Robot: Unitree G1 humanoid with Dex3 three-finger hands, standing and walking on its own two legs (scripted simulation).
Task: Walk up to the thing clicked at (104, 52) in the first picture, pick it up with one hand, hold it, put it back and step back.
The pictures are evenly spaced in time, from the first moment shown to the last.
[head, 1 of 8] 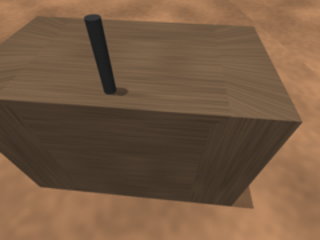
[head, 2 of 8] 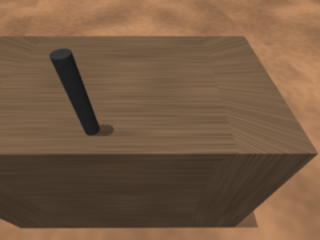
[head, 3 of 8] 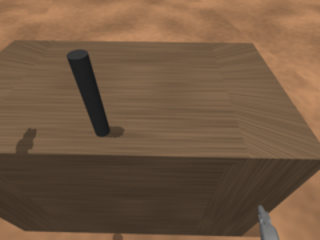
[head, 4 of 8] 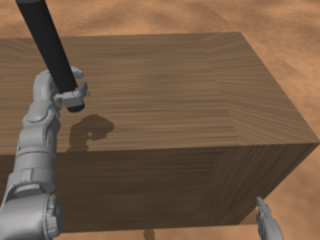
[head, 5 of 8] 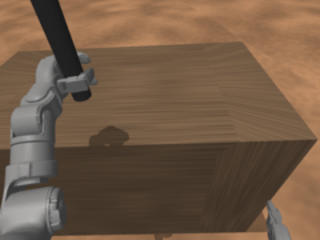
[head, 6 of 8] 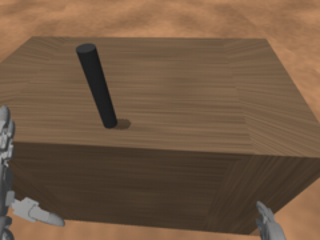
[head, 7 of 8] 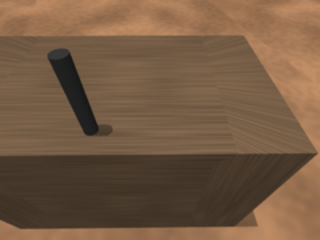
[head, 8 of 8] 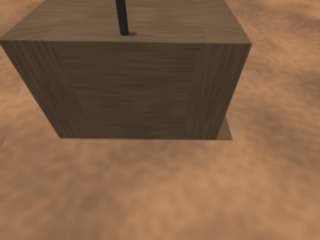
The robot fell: no
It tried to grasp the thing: yes
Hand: left
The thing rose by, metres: 0.26
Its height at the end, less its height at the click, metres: +0.00
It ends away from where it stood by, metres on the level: 0.00
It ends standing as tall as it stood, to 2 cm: yes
